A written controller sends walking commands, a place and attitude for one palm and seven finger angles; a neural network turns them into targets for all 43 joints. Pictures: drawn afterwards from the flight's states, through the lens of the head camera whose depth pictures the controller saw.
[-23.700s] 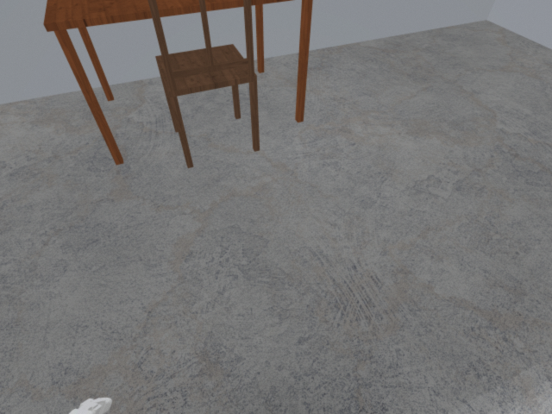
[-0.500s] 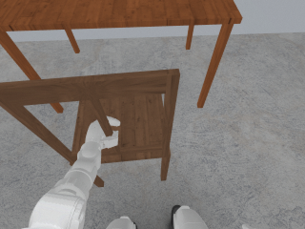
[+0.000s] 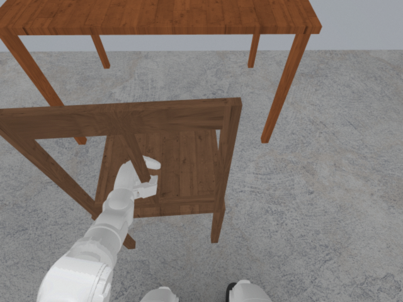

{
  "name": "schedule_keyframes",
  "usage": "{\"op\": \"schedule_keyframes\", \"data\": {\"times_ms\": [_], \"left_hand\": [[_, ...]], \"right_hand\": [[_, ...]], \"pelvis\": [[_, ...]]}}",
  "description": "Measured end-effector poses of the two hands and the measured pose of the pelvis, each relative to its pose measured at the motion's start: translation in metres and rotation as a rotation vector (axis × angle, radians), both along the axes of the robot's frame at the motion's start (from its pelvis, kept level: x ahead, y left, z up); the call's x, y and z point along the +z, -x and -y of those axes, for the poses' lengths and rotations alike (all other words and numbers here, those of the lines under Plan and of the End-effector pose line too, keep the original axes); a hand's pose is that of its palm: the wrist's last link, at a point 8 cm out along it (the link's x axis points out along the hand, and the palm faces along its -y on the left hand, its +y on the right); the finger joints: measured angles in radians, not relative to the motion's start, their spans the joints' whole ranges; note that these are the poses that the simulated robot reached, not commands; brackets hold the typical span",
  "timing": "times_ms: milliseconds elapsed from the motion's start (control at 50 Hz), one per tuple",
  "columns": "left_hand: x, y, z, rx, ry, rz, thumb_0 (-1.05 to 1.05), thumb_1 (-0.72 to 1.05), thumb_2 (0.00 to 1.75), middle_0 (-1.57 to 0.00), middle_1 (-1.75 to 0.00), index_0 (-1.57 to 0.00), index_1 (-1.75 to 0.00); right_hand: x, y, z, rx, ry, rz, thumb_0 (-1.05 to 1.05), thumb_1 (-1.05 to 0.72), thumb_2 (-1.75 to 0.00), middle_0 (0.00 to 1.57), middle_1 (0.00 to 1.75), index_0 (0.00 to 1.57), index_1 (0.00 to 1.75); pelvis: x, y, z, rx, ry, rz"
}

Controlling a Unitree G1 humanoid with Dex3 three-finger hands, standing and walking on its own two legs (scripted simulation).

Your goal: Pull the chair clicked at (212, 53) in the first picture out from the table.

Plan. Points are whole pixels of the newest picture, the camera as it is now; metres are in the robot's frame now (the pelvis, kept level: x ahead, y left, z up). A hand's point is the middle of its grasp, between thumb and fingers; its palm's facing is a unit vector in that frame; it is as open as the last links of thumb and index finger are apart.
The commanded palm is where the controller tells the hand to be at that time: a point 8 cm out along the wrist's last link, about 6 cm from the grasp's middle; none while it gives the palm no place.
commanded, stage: step backward, pulling the chair out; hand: left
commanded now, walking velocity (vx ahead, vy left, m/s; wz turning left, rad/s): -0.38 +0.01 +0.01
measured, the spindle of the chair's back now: (143, 174) +0.39 +0.15 -0.04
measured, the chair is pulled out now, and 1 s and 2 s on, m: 0.42 0.50 0.55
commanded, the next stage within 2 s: stop walking, hand still on the chair in 0.94 s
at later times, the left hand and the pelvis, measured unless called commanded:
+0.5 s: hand (149, 201) +0.32 +0.13 -0.05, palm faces +0.03 -0.98 -0.21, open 5.5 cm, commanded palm +0.33 +0.18 -0.05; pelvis -0.04 -0.01 -0.01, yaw -1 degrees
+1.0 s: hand (148, 218) +0.28 +0.12 -0.05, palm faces +0.03 -0.98 -0.19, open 5.5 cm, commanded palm +0.29 +0.17 -0.05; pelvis -0.07 -0.02 +0.00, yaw +0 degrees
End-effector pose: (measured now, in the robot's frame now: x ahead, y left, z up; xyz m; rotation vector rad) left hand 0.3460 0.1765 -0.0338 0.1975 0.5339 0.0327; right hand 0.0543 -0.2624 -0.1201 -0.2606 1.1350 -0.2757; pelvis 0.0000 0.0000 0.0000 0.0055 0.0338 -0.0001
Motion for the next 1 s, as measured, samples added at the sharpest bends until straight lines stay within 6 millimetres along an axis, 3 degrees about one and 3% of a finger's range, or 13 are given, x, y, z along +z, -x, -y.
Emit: {"op": "schedule_keyframes", "data": {"times_ms": [100,280,480,660,860,1000], "left_hand": [[0.0,0.005,0.0,0.015,-0.005,0.001,0.07,0.66,0.79,-0.28,-1.23,-0.5,-1.45],[0.001,0.02,-0.001,-0.003,0.0,-0.004,0.07,0.67,0.77,-0.27,-1.23,-0.5,-1.45],[0.0,0.04,0.0,0.044,-0.014,0.012,0.07,0.65,0.8,-0.31,-1.23,-0.5,-1.45],[0.001,0.057,0.001,0.014,-0.001,-0.013,0.07,0.66,0.79,-0.28,-1.25,-0.5,-1.45],[0.002,0.07,-0.001,0.027,0.006,-0.032,0.08,0.67,0.79,-0.26,-1.24,-0.5,-1.45],[0.003,0.081,0.002,0.058,0.001,-0.032,0.09,0.66,0.8,-0.28,-1.23,-0.5,-1.45]], "right_hand": [[-0.004,0.003,-0.002,-0.007,-0.029,0.013,0.01,-0.9,-0.89,0.2,0.3,0.2,0.3],[0.002,0.024,0.002,-0.027,0.02,0.033,0.01,-0.9,-0.89,0.2,0.3,0.2,0.3],[-0.015,0.043,0.004,-0.033,-0.049,0.035,0.01,-0.9,-0.89,0.2,0.3,0.2,0.3],[-0.001,0.055,0.01,0.01,0.015,-0.001,0.01,-0.9,-0.89,0.2,0.3,0.2,0.3],[0.001,0.044,-0.008,0.027,-0.052,0.027,0.01,-0.9,-0.89,0.2,0.3,0.2,0.3],[0.0,0.043,0.002,0.016,-0.055,0.079,0.01,-0.9,-0.89,0.2,0.3,0.2,0.3]], "pelvis": [[0.0,0.013,0.006,0.002,0.01,-0.001],[0.0,0.031,-0.005,-0.014,0.002,0.002],[-0.01,0.043,0.014,-0.017,-0.015,0.029],[-0.002,0.051,-0.001,0.023,-0.024,0.008],[0.005,0.058,0.006,0.002,0.013,0.023],[0.002,0.075,0.016,-0.001,-0.011,0.009]]}}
